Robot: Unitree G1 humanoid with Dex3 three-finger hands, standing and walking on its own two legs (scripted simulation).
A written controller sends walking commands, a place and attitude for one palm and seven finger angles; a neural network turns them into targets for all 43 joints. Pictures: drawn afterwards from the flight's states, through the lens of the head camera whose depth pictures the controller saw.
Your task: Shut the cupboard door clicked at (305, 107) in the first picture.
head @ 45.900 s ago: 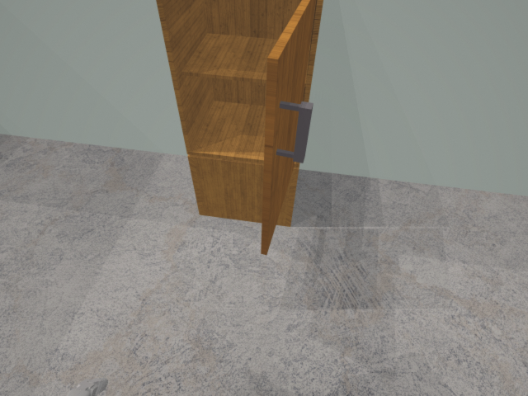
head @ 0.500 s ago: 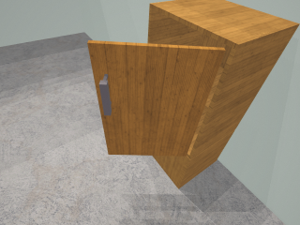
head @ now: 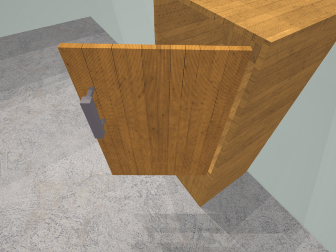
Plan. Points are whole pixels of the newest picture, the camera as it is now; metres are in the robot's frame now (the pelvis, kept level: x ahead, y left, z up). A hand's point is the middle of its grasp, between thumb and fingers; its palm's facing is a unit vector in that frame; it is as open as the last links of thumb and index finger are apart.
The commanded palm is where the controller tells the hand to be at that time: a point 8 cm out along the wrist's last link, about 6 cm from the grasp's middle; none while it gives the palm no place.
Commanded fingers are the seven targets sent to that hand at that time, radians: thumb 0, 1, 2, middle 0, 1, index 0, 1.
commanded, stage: come to a stop and stand still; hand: left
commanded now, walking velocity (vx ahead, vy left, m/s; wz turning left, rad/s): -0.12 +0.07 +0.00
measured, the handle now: (95, 113) +0.43 +0.21 +0.08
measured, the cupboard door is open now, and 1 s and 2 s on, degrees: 56 56 56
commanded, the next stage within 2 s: none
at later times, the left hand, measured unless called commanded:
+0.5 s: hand out of the picture -0.01 +0.21 -0.18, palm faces +0.03 -0.97 -0.23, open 7.4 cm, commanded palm none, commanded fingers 0.00 0.90 0.90 -0.20 -0.30 -0.20 -0.30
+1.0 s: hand out of the picture -0.08 +0.26 -0.19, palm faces +0.06 -0.98 -0.17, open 7.4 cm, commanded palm none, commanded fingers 0.00 0.90 0.90 -0.20 -0.30 -0.20 -0.30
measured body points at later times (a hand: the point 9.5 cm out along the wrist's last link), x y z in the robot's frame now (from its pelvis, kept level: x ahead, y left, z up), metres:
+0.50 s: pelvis -0.03 +0.03 +0.00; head -0.03 +0.04 +0.45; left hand -0.02 +0.26 -0.16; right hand +0.06 -0.21 -0.14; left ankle +0.03 +0.09 -0.73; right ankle -0.03 -0.12 -0.73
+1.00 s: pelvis -0.10 +0.08 -0.01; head -0.13 +0.11 +0.44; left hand -0.08 +0.31 -0.18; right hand -0.10 -0.17 -0.15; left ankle +0.03 +0.09 -0.73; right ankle -0.08 -0.09 -0.69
